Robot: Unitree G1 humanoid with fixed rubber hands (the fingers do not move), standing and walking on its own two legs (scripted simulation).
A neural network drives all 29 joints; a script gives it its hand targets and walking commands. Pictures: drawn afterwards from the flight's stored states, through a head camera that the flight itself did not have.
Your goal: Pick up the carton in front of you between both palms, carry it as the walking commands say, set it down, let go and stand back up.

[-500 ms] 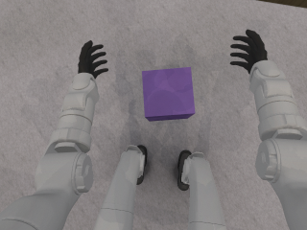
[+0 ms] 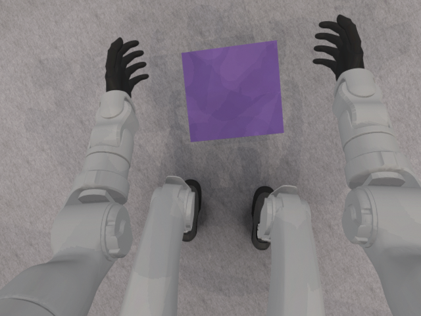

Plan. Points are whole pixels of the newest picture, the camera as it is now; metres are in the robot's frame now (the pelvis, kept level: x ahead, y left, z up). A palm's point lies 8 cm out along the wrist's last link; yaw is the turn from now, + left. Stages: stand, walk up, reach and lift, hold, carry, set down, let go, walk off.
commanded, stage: reach and lift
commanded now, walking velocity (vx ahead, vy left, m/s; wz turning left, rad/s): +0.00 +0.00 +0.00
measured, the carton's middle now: (232, 100) +0.47 +0.00 -0.41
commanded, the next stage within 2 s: none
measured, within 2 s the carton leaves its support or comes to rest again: leaves its support in 1.34 s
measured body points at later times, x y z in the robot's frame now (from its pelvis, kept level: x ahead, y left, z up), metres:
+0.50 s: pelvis -0.05 +0.00 -0.15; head +0.32 -0.02 +0.10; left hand +0.47 +0.20 -0.33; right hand +0.51 -0.18 -0.35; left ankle +0.08 +0.13 -0.50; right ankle +0.07 -0.11 -0.50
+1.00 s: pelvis -0.04 +0.01 -0.15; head +0.32 -0.01 +0.11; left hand +0.48 +0.18 -0.33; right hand +0.52 -0.15 -0.34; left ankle +0.08 +0.13 -0.50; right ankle +0.07 -0.11 -0.50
